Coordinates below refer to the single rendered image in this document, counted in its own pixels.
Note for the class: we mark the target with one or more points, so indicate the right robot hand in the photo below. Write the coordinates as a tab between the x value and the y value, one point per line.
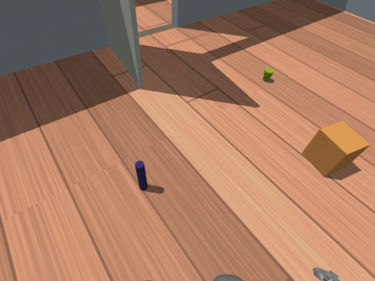
324	275

